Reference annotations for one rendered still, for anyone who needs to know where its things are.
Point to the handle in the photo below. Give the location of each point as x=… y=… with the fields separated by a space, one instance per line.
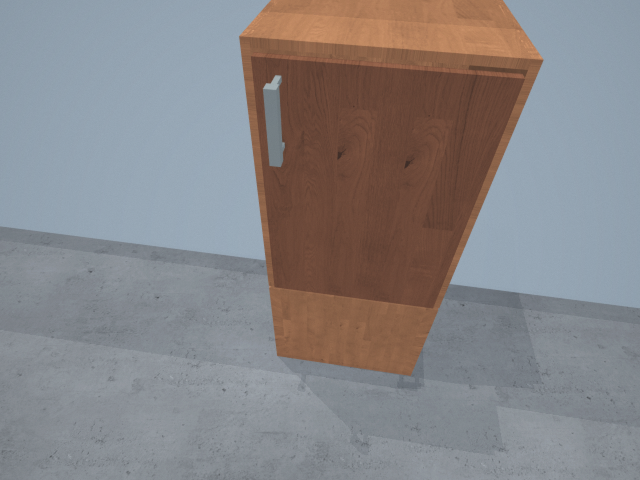
x=273 y=121

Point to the cupboard door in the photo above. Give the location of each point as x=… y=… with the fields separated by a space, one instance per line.
x=382 y=166

